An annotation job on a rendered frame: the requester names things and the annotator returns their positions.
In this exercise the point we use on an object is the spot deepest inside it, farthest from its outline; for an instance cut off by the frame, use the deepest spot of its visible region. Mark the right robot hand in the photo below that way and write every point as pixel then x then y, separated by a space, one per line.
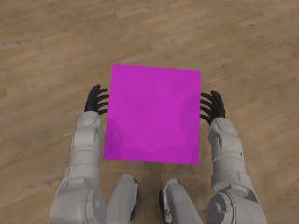
pixel 217 107

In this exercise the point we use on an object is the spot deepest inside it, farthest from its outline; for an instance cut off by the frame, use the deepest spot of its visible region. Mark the left robot foot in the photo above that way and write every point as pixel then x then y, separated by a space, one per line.
pixel 133 211

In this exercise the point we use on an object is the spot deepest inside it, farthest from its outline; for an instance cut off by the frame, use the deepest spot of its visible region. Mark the robot right forearm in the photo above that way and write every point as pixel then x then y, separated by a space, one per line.
pixel 229 169

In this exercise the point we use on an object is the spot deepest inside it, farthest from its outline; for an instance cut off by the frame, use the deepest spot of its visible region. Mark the carton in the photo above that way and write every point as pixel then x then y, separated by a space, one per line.
pixel 153 115

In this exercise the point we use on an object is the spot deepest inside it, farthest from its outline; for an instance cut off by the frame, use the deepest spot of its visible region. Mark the robot right upper arm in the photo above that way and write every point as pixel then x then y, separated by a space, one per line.
pixel 227 208

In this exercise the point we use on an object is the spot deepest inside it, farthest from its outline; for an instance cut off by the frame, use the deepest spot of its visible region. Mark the right robot shin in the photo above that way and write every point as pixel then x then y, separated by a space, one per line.
pixel 168 217

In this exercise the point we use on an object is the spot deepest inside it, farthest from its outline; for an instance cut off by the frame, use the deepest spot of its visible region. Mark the left robot hand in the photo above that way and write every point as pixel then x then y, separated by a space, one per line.
pixel 92 100

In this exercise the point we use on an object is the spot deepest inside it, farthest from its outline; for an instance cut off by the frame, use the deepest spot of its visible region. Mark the robot left forearm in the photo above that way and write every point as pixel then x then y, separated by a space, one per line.
pixel 82 170

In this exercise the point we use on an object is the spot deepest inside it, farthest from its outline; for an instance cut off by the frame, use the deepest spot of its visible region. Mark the robot left upper arm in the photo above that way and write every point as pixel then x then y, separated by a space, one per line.
pixel 79 206

